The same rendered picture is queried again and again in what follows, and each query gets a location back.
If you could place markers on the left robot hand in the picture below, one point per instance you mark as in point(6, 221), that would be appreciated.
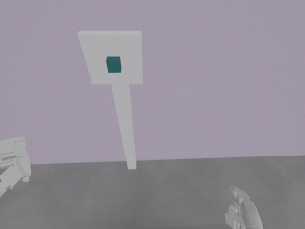
point(15, 157)

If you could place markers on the button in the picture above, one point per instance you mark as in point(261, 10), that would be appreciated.
point(113, 64)

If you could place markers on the panel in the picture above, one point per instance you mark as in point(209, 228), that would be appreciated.
point(96, 46)

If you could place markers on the right robot hand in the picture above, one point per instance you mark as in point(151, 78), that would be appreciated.
point(244, 216)

